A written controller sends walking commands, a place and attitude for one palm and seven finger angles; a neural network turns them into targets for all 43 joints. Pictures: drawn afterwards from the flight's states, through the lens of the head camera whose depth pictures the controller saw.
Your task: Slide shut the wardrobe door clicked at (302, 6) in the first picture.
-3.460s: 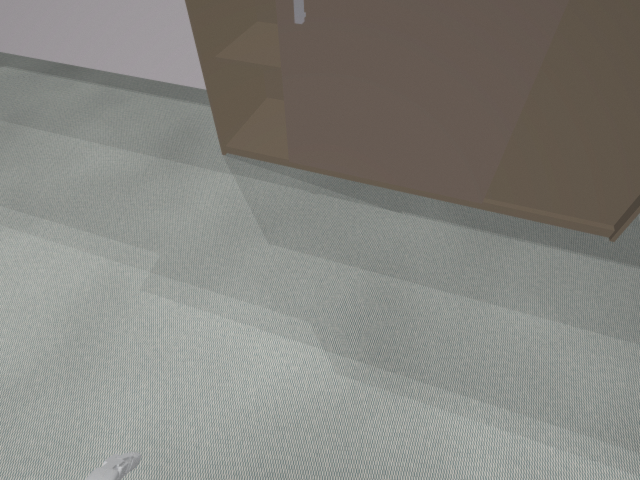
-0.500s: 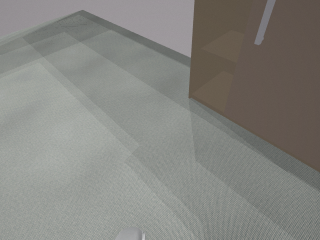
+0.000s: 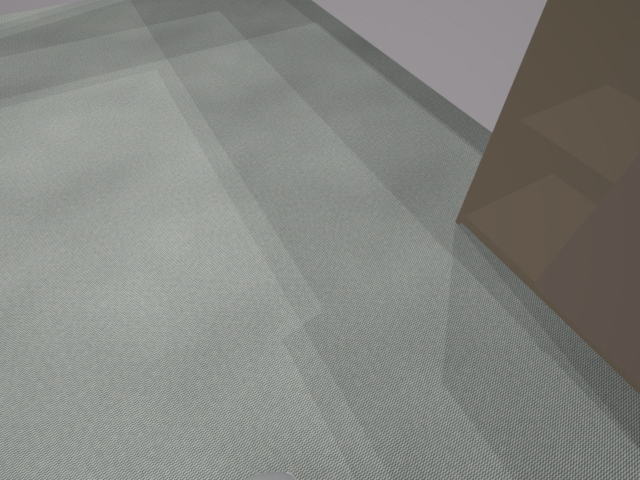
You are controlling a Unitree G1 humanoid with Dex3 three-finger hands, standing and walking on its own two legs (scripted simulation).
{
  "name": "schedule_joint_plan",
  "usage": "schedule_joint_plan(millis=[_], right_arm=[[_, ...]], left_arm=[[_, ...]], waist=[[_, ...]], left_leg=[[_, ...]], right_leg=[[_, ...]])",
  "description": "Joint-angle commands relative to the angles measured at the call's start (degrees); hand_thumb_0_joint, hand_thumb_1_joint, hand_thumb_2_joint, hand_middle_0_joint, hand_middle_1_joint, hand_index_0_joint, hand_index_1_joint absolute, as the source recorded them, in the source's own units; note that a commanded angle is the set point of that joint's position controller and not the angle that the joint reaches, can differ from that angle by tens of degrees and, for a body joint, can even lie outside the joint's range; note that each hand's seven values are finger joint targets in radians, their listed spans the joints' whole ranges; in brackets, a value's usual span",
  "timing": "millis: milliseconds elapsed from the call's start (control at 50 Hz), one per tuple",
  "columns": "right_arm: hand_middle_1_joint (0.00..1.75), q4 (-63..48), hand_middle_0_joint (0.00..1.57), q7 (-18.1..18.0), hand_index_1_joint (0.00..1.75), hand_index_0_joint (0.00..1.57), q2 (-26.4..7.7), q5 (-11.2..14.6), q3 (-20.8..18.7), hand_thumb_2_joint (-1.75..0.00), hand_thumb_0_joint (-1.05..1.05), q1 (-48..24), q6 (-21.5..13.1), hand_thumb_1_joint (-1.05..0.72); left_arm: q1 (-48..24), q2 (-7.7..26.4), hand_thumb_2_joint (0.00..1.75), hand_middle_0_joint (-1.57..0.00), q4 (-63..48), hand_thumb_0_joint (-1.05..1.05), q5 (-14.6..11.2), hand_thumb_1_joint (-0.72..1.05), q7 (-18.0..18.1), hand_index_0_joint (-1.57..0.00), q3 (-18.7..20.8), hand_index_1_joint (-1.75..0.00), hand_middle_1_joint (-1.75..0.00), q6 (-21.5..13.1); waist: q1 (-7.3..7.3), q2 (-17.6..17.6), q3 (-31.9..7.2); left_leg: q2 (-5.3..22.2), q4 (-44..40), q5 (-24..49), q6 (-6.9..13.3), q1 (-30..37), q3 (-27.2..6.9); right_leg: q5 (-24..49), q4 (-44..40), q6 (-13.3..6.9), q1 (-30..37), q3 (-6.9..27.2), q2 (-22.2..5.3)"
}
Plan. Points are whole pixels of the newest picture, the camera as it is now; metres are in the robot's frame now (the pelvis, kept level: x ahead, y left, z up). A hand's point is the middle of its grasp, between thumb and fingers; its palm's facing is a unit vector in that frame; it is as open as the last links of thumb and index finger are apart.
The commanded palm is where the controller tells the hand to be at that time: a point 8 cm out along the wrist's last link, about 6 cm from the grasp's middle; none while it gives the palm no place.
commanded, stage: walk to a spot facing it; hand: right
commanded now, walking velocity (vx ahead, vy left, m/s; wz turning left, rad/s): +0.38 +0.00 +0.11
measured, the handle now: out of the picture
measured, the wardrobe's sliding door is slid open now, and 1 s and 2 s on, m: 0.36 0.36 0.36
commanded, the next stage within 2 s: turn to face it in 0.82 s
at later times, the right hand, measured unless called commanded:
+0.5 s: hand out of the picture +0.14 -0.20 -0.17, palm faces +0.05 +0.99 -0.13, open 7.3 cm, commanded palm none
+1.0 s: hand (428, 245) +0.57 -0.16 -0.15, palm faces -0.29 +0.94 -0.19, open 7.4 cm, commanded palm none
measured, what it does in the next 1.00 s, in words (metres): walks ahead, turning left: right foot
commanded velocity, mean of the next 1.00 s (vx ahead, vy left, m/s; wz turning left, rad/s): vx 0.26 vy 0.00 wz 0.20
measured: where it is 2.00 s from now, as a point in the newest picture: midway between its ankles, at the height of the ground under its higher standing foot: (331, 375)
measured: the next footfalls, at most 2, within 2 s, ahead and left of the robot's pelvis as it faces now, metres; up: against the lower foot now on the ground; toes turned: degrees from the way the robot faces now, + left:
right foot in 0.44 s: +0.37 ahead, -0.11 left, +0.00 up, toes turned -5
left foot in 1.04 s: +0.54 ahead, +0.13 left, +0.00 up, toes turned +25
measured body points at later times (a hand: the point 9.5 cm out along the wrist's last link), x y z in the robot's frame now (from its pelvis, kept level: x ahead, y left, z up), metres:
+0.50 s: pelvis +0.24 -0.05 +0.00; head +0.27 -0.06 +0.45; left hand +0.36 +0.18 -0.13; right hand +0.14 -0.25 -0.16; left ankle +0.06 +0.04 -0.66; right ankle +0.33 -0.11 -0.72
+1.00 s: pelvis +0.42 -0.01 +0.01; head +0.46 +0.00 +0.46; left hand +0.28 +0.15 -0.14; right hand +0.59 -0.21 -0.13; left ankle +0.50 +0.12 -0.69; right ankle +0.33 -0.11 -0.72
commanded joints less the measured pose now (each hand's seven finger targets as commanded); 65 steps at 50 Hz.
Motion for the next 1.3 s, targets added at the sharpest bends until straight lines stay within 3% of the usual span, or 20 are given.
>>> schedule_joint_plan(millis=[0, 80, 280, 340, 380, 400, 420, 440, 460, 520, 580, 800, 920, 960, 1000, 1020, 1040, 1120, 1200, 1280], right_arm=[[0.3, 1.7, 0.2, -1.8, 0.3, 0.2, -6.9, 0.1, -1.5, -0.9, 0.0, 10.2, -1.0, -0.9], [0.3, 2.9, 0.2, -1.6, 0.3, 0.2, -5.1, -0.5, -0.9, -0.9, 0.0, 12.1, -2.6, -0.9], [0.3, 6.1, 0.2, -2.3, 0.3, 0.2, -6.2, -0.5, -0.2, -0.9, 0.0, 21.1, -2.8, -0.9], [0.3, 6.5, 0.2, -2.5, 0.3, 0.2, -8.2, -0.5, -0.5, -0.9, 0.0, 20.9, -2.7, -0.9], [0.3, 6.6, 0.2, -2.6, 0.3, 0.2, -9.5, -0.5, -0.7, -0.9, 0.0, 19.6, -2.7, -0.9], [0.3, 6.4, 0.2, -2.5, 0.3, 0.2, -9.5, -0.1, -0.8, -0.9, 0.0, 18.4, -2.7, -0.9], [0.3, 5.3, 0.2, -2.2, 0.3, 0.2, -7.2, 0.5, -0.8, -0.9, 0.0, 19.0, -2.7, -0.9], [0.3, 4.3, 0.2, -1.5, 0.3, 0.2, -4.7, 1.2, -0.1, -0.9, 0.0, 21.5, -2.6, -0.9], [0.3, 3.8, 0.2, -1.9, 0.3, 0.2, -6.3, 0.6, -0.7, -0.9, 0.0, 18.0, -2.3, -0.9], [0.3, 4.3, 0.2, -0.5, 0.3, 0.2, -3.4, -0.6, -1.1, -0.9, 0.0, 14.2, -0.4, -0.9], [0.3, 5.2, 0.2, -0.5, 0.3, 0.2, -0.3, -1.2, -1.2, -0.9, 0.0, 18.6, 2.2, -0.9], [0.3, -2.6, 0.2, 0.9, 0.3, 0.2, -1.9, -1.2, -2.4, -0.9, 0.0, 2.5, 3.9, -0.9], [0.3, -5.2, 0.2, 0.4, 0.3, 0.2, -1.2, -0.9, -1.4, -0.9, 0.0, -3.1, 2.9, -0.9], [0.3, -3.3, 0.2, -0.3, 0.3, 0.2, -1.6, -1.3, -0.9, -0.9, 0.0, 2.7, 1.8, -0.9], [0.3, 1.2, 0.2, -1.2, 0.3, 0.2, -6.5, -1.6, -1.5, -0.9, 0.0, 14.5, -0.1, -0.9], [0.3, 2.5, 0.2, -2.1, 0.3, 0.2, -11.8, -1.2, -2.5, -0.9, 0.0, 19.3, -1.1, -0.9], [0.3, 2.4, 0.2, -2.1, 0.3, 0.2, -12.9, 0.0, -1.9, -0.9, 0.0, 17.9, -0.8, -0.9], [0.3, -1.0, 0.2, -3.1, 0.3, 0.2, -8.0, 0.0, -0.8, -0.9, 0.0, 3.8, 0.5, -0.9], [0.3, -2.4, 0.2, -3.2, 0.3, 0.2, -7.2, -0.4, -0.9, -0.9, 0.0, 0.0, 1.0, -0.9], [0.3, -3.3, 0.2, -3.2, 0.3, 0.2, -7.4, -0.8, -1.9, -0.9, 0.0, 0.8, 1.9, -0.9]], left_arm=[[-6.3, 6.0, 0.9, -0.2, -7.3, 0.0, 0.9, 0.9, 0.4, -0.2, 2.4, -0.3, -0.3, -1.2], [-4.3, 4.6, 0.9, -0.2, -6.7, 0.0, 1.3, 0.9, -0.2, -0.2, 2.5, -0.3, -0.3, 0.0], [-27.8, 7.4, 0.9, -0.2, -14.0, 0.0, 0.9, 0.9, -2.3, -0.2, 1.5, -0.3, -0.3, -1.2], [-26.9, 8.4, 0.9, -0.2, -13.8, 0.0, 0.8, 0.9, -2.1, -0.2, 1.7, -0.3, -0.3, -1.7], [-17.7, 10.3, 0.9, -0.2, -10.9, 0.0, 1.1, 0.9, -1.1, -0.2, 2.5, -0.3, -0.3, -2.1], [-9.1, 12.6, 0.9, -0.2, -8.3, 0.0, 1.4, 0.9, -0.6, -0.2, 3.1, -0.3, -0.3, -2.3], [0.0, 18.6, 0.9, -0.2, -6.5, 0.0, 2.2, 0.9, -0.1, -0.2, 4.6, -0.3, -0.3, -2.5], [3.5, 22.4, 0.9, -0.2, -5.6, 0.0, 1.9, 0.9, 0.1, -0.2, 5.3, -0.3, -0.3, -2.4], [-0.5, 20.3, 0.9, -0.2, -6.1, 0.0, 0.7, 0.9, 0.2, -0.2, 4.7, -0.3, -0.3, -2.0], [-11.9, 10.8, 0.9, -0.2, -8.6, 0.0, 0.7, 0.9, 0.6, -0.2, 2.3, -0.3, -0.3, -3.2], [-12.1, 8.7, 0.9, -0.2, -7.9, 0.0, 0.5, 0.9, 0.7, -0.2, 2.0, -0.3, -0.3, -3.8], [-3.0, 10.5, 0.9, -0.2, -6.8, 0.0, 0.5, 0.9, 1.5, -0.2, 2.6, -0.3, -0.3, -3.7], [0.2, 11.3, 0.9, -0.2, -5.0, 0.0, 1.3, 0.9, 1.6, -0.2, 2.8, -0.3, -0.3, -2.3], [-0.1, 11.6, 0.9, -0.2, -4.3, 0.0, 1.0, 0.9, 1.6, -0.2, 2.5, -0.3, -0.3, -2.0], [-0.9, 10.0, 0.9, -0.2, -4.3, 0.0, -0.1, 0.9, 1.0, -0.2, 2.0, -0.3, -0.3, -2.0], [1.2, 6.2, 0.9, -0.2, -5.3, 0.0, -1.0, 0.9, 0.8, -0.2, 1.4, -0.3, -0.3, -1.8], [0.5, 7.1, 0.9, -0.2, -5.5, 0.0, -1.1, 0.9, 1.4, -0.2, 1.6, -0.3, -0.3, -0.7], [-4.2, 6.4, 0.9, -0.2, -5.2, 0.0, 0.0, 0.9, 0.8, -0.2, 2.2, -0.3, -0.3, 2.2], [-2.8, 5.4, 0.9, -0.2, -5.5, 0.0, 0.4, 0.9, 0.1, -0.2, 2.6, -0.3, -0.3, 4.2], [-7.7, 6.2, 0.9, -0.2, -8.4, 0.0, 0.7, 0.9, -0.7, -0.2, 3.3, -0.3, -0.3, 4.3]], waist=[[-2.4, -3.9, 0.8], [0.05, 2.8, -1.1], [-5.35, 5.2, 2.6], [-3.71, 4.3, 1.4], [0.86, 4.5, -3.6], [4.81, 3.4, -8.4], [7.46, -6.5, -15.8], [5.85, -16.5, -20.2], [4.33, -8.7, -15.0], [-1.25, -3.9, 0.8], [-4.53, -7.2, 1.1], [-1.16, -6.4, 3.1], [0.78, -7.3, 1.8], [-1.52, -9.0, -3.3], [-6.88, -2.1, -12.5], [-7.54, 10.3, -20.5], [-6.19, 7.5, -22.5], [-2.37, 4.5, -6.9], [0.44, 4.1, -6.1], [-0.85, 6.5, -5.5]], left_leg=[[20.2, -24.4, 15.4, 3.1, 7.0, -24.0], [14.5, -23.0, 30.5, 1.7, 7.1, -14.2], [13.8, -21.9, 43.2, 0.1, 20.7, -13.8], [14.6, -17.7, 53.0, -0.4, 22.3, -13.0], [14.3, -6.9, 60.5, -1.5, 21.6, -11.8], [12.8, 4.2, 55.3, -3.2, 15.4, -10.6], [6.8, 19.7, 31.3, -5.6, 3.6, -7.3], [-0.1, 38.9, -12.9, -6.1, -9.6, -7.4], [3.3, 43.9, -13.1, -5.0, -12.3, -12.3], [9.1, 40.1, -0.5, -6.3, -11.2, -12.5], [9.0, 36.2, 3.6, -7.3, -8.5, -11.5], [10.1, 21.1, 11.0, -10.2, -23.2, -6.3], [6.1, 4.2, 4.1, -7.6, -14.0, -1.7], [3.4, -1.6, 6.3, -6.4, -2.9, -0.9], [9.1, -9.4, 28.8, -5.2, 20.8, -5.5], [27.2, -6.8, 58.8, 2.0, 35.3, -24.7], [31.0, -9.4, 64.2, 6.7, 29.8, -23.1], [25.8, -18.1, 38.7, 1.4, 8.8, -12.6], [23.3, -20.5, 24.2, -0.6, 3.4, -4.2], [23.4, -20.2, 16.6, -0.9, 5.8, -1.8]], right_leg=[[7.9, 7.0, 0.2, -20.2, 8.1, -3.8], [11.7, -0.4, 1.7, -20.2, 6.0, -3.0], [18.2, -24.4, 1.1, -25.4, 1.6, 0.5], [16.4, -30.6, -0.9, -17.3, -0.6, 3.9], [15.7, -34.6, -2.9, -5.4, -1.0, 6.5], [20.5, -38.0, -4.4, 7.8, 1.2, 5.1], [27.1, -38.6, -8.5, 22.6, 15.6, -7.0], [34.1, -45.3, -15.3, 31.5, 35.2, -21.7], [26.3, -49.8, -16.1, 23.5, 34.2, -22.1], [13.8, -56.6, -7.8, 0.2, 18.5, -14.0], [13.4, -58.9, -5.1, -6.2, 8.8, -10.2], [36.3, -56.1, -4.9, 9.7, -0.7, -11.6], [56.7, -47.1, -7.2, 14.0, -4.0, -13.0], [63.3, -39.4, -6.4, 13.5, -4.2, -11.9], [46.8, -23.2, -2.3, 2.6, -4.3, -7.3], [0.2, -7.8, 0.8, -12.1, -3.2, 1.2], [-11.5, -0.5, 0.8, -9.7, 5.4, 1.9], [-1.4, 3.5, 2.0, -13.4, 8.5, -1.5], [2.8, -2.7, 3.1, -12.0, 6.4, -0.8], [3.2, -10.6, 3.4, -13.8, 4.4, -0.5]])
